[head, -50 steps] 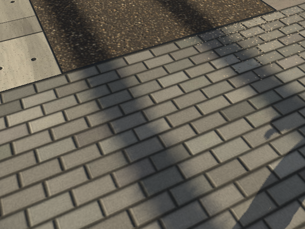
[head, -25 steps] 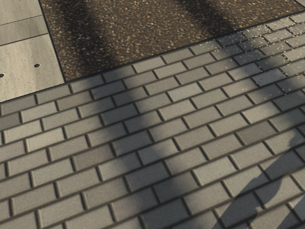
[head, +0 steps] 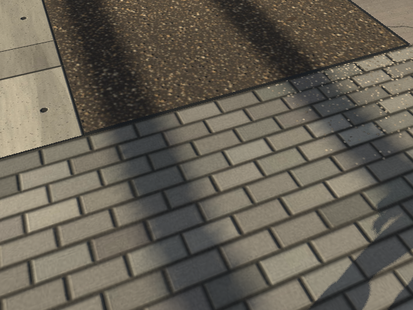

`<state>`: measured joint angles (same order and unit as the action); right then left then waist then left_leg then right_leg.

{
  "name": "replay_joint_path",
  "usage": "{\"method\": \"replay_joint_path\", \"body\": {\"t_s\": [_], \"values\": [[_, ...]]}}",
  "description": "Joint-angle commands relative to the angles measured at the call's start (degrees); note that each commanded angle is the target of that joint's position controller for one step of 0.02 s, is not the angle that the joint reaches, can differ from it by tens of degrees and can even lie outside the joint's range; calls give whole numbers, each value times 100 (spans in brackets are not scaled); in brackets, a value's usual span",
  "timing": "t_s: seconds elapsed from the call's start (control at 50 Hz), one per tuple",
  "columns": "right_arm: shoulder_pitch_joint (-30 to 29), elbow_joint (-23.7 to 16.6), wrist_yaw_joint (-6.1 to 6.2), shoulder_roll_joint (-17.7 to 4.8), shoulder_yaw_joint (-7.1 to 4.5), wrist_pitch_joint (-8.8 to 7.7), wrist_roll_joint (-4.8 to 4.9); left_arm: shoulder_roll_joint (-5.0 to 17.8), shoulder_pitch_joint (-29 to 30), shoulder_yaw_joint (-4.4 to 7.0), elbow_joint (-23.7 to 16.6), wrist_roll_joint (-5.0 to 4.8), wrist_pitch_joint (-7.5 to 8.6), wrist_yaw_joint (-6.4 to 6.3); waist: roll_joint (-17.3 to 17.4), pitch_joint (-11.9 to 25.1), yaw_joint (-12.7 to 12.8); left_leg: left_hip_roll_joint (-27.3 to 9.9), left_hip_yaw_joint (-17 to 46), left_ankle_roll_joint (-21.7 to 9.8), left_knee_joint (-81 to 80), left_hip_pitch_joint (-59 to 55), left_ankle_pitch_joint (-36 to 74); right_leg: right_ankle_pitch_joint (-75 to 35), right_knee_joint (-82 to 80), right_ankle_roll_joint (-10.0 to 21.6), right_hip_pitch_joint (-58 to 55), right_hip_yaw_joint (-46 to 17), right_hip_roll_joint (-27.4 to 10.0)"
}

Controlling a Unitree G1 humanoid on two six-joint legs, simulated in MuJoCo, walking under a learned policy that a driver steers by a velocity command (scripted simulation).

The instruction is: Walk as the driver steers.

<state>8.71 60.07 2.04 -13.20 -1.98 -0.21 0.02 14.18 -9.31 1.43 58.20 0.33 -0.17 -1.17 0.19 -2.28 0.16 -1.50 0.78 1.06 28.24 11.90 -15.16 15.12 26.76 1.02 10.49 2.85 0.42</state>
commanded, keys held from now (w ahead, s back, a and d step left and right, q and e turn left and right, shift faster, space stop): no key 0.30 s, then w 0.36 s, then w+e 0.34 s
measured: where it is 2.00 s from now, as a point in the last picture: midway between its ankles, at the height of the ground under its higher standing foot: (258, 241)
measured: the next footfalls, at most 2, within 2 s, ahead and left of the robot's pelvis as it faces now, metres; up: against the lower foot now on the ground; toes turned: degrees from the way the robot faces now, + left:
right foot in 1.06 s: +0.42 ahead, -0.09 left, +0.00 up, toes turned -13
left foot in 1.54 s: +0.76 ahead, +0.02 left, +0.00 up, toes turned -29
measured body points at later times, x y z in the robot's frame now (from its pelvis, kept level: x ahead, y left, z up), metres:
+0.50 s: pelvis +0.02 +0.01 +0.00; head +0.02 +0.02 +0.45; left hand +0.03 +0.28 -0.16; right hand +0.06 -0.25 -0.14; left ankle -0.01 +0.12 -0.71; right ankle -0.01 -0.11 -0.74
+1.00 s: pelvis +0.22 +0.03 -0.01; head +0.25 +0.04 +0.43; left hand +0.45 +0.22 -0.12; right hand +0.10 -0.20 -0.15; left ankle +0.04 +0.14 -0.74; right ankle +0.39 -0.11 -0.71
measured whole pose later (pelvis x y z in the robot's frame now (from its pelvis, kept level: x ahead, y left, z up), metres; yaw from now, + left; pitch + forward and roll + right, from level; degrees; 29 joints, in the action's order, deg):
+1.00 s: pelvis +0.22 +0.03 -0.01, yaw -8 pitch +2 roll +0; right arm 25.5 62.7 1.7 -11.7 -1.8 -5.3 -0.3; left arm 12.6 1.1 2.3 50.5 -1.6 3.4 3.4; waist -1.2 -1.7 -4.3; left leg 0.3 -10.9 0.0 10.3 -11.1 -22.9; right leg 0.6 35.8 5.4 37.1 3.8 -2.2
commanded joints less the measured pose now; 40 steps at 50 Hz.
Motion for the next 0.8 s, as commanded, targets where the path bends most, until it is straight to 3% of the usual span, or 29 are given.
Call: {"method": "replay_joint_path", "body": {"t_s": [0.02,0.3,0.32,0.34,0.38,0.4,0.42,0.44,0.46,0.48,0.52,0.56,0.58,0.6,0.62,0.64,0.66,0.7,0.72,0.76,0.8], "values": [[40,-110,26,-708,-123,-24,-1,559,-86,99,-122,-5,26,-32,-5,360,-1,-181,143,-215,-309,-204,1697,-1369,-326,93,-111,-235,-264],[62,177,56,-600,-98,37,-16,499,-221,73,161,-1,32,-80,15,112,-13,-83,58,-158,-479,-129,1083,-800,-483,72,37,-262,-285],[182,252,58,-535,-84,44,-14,458,-341,67,234,-3,26,-85,-14,232,-15,-5,-31,-164,-472,-166,506,-164,-540,92,-4,-231,-242],[219,281,64,-547,-97,53,22,539,-376,102,256,-42,9,-98,-97,129,-1,144,-181,-203,-308,2,-398,863,-586,177,85,-269,-217],[102,183,67,-574,-118,5,44,777,-466,191,216,-108,16,-120,-404,-312,83,287,-336,-301,180,738,-1723,2740,-955,511,381,-879,-600],[-28,90,47,-491,-104,-70,48,902,-663,238,235,-135,65,-116,-678,-462,164,296,-431,-317,639,1123,-1603,3263,-1307,759,323,-1519,-1052],[-82,27,5,-379,-88,-154,70,1059,-830,304,274,-157,126,-113,-1005,-507,196,236,-498,-329,1309,1339,-1195,3534,-1698,1069,240,-2288,-1619],[-159,-26,-42,-376,-94,-226,93,1082,-898,334,278,-153,191,-113,-1012,-627,219,14,-300,-395,1799,1520,-1093,3425,-1911,1289,338,-2772,-1980],[-203,-66,-83,-412,-120,-279,128,1009,-857,328,232,-113,256,-102,-909,-661,187,-130,-148,-461,2173,1755,-1330,3157,-1970,1353,272,-2913,-2108],[-170,-95,-118,-389,-119,-325,168,982,-741,328,167,-123,314,-79,-881,-655,115,-266,-46,-530,2149,1900,-1538,2838,-1925,1311,154,-2833,-2126],[31,-45,-157,-414,-149,-413,197,931,-369,330,15,-228,352,-48,-716,-512,-120,-268,-182,-617,1022,1191,-1273,2052,-1713,953,302,-1996,-1693],[887,385,-163,-344,-214,-437,133,935,-186,342,-54,-274,298,-9,-549,-204,-471,267,-762,-487,-6,-613,30,1504,-1054,729,1127,-1078,-1049],[1383,561,-171,-390,-256,-410,100,776,-157,295,-87,-249,301,9,-285,-82,-622,224,-567,-461,-147,-1220,78,1186,-410,606,1495,-754,-806],[2043,640,-138,-728,-342,-415,81,358,-46,174,-182,-156,332,54,894,152,-820,-838,1029,-772,-897,-1867,-614,795,1486,249,2200,-77,-299],[2589,666,-203,-1338,-424,-477,82,142,61,135,-456,-161,432,38,1964,302,-877,-2025,3521,-1652,-1849,-2328,-1435,1773,3028,109,3404,-27,285],[2213,608,-218,-1081,-312,-586,11,353,196,178,-519,-303,507,44,1216,-29,-648,-2301,3970,-1896,-1946,-1947,-2219,1767,4059,215,3924,-629,-116],[1729,423,-231,-787,-223,-668,27,450,240,187,-537,-373,574,90,762,-352,-452,-2091,3418,-1674,-1942,-1779,-2258,1087,4325,349,4270,-786,-403],[1179,203,-273,-632,-141,-704,33,566,73,258,-381,-281,609,104,446,-430,-202,-1647,2091,-1171,-1992,-1493,-873,61,3946,392,4065,-757,-685],[1190,191,-266,-463,-89,-683,1,584,60,292,-348,-244,586,129,478,-392,-171,-1429,1472,-979,-2014,-1373,-92,-250,3663,365,3771,-741,-745],[1524,262,-202,-409,-63,-649,-76,358,91,279,-319,-231,505,188,543,-276,-227,-1187,676,-881,-2003,-1337,1051,-659,3382,260,3521,-614,-659],[1655,265,-121,-518,-76,-630,-121,187,427,243,-480,-229,447,216,415,-366,-270,-1140,239,-904,-2068,-1234,1620,-1006,2876,176,3569,-649,-537]]}}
